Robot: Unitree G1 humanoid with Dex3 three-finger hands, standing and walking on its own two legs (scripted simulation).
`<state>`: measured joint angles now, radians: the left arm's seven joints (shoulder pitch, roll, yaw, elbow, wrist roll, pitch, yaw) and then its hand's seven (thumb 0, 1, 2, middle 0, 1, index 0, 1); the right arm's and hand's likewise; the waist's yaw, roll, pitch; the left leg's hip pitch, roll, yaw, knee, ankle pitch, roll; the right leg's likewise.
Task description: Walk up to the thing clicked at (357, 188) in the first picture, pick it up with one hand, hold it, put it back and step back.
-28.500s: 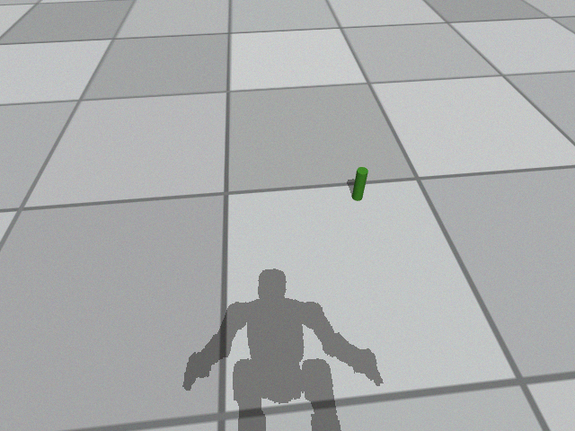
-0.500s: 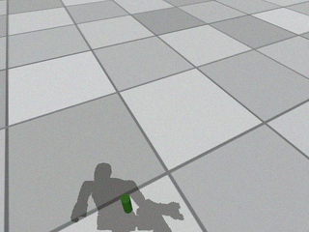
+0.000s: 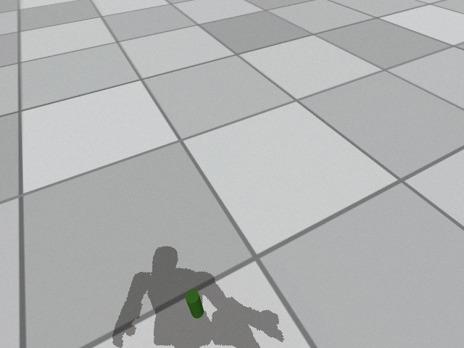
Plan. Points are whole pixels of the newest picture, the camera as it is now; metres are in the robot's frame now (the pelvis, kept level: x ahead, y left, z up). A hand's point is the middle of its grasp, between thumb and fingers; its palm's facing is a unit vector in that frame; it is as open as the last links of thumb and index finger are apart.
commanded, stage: stand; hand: left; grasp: from the side
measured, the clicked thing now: (195, 304) +0.43 +0.19 -0.69
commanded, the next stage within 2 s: step back in 1.26 s
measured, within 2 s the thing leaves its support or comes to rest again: neither
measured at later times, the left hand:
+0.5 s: hand out of the picture +0.11 +0.24 -0.15, palm faces -0.02 -0.94 -0.34, open 7.4 cm
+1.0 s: hand out of the picture +0.10 +0.24 -0.15, palm faces -0.02 -0.94 -0.34, open 7.4 cm
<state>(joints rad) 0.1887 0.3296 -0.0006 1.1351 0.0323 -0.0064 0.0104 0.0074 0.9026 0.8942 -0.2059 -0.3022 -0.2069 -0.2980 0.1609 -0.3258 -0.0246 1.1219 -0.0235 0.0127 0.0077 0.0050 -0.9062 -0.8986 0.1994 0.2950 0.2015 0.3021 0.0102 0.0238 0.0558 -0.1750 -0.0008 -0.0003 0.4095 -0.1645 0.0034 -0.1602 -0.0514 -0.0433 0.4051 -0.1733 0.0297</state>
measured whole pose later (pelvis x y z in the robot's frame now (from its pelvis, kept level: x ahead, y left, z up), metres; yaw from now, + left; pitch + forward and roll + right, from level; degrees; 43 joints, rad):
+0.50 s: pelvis +0.02 +0.00 +0.00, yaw -1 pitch -3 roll +0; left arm 0.09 0.32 0.01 1.14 0.02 -0.01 0.00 0.01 0.90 0.89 -0.21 -0.30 -0.21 -0.30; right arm 0.12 -0.33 -0.01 1.15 -0.02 -0.01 0.00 0.00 -0.91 -0.90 0.20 0.29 0.20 0.30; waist 0.00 0.01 0.06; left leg -0.12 0.00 0.01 0.35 -0.17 0.00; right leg -0.11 -0.05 -0.03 0.34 -0.17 0.03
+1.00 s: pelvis +0.03 +0.00 +0.01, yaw +0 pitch -3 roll +0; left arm 0.12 0.33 0.01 1.15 0.02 -0.01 0.00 0.01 0.90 0.89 -0.21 -0.30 -0.21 -0.30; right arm 0.10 -0.34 -0.01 1.16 -0.02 0.00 0.00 0.00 -0.91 -0.90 0.20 0.29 0.20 0.30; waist 0.00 0.01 0.06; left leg -0.10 0.01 0.01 0.32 -0.16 -0.01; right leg -0.10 -0.04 -0.04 0.32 -0.17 0.03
